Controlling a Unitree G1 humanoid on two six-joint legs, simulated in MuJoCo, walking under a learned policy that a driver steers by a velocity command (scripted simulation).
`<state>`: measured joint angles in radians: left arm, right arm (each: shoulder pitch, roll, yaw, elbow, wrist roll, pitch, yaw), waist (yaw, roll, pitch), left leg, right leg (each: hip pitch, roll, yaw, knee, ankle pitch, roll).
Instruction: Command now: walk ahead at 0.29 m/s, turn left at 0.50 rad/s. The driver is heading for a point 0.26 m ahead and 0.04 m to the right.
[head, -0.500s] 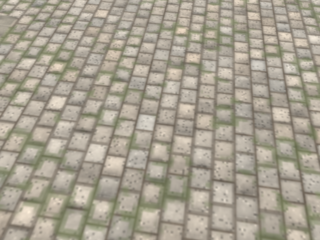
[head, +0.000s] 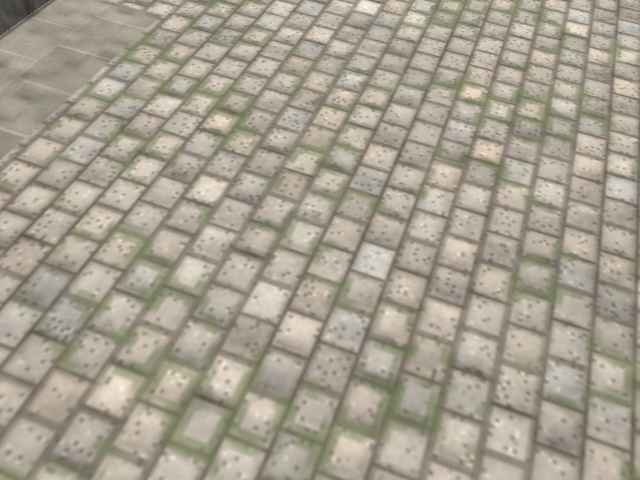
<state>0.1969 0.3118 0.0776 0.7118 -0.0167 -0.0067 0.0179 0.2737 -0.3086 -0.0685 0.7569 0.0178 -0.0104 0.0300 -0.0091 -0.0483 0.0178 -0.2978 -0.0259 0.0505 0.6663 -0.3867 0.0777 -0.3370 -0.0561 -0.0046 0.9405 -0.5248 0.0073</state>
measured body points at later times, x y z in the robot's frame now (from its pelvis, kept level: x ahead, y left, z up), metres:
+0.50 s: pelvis +0.16 +0.01 +0.01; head +0.20 +0.02 +0.45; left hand +0.33 +0.28 -0.09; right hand +0.26 -0.26 -0.12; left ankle +0.01 +0.10 -0.66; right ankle +0.28 -0.07 -0.72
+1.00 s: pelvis +0.24 +0.06 +0.01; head +0.25 +0.07 +0.46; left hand +0.31 +0.33 -0.12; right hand +0.36 -0.18 -0.11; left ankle +0.19 +0.17 -0.72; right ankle +0.28 -0.07 -0.72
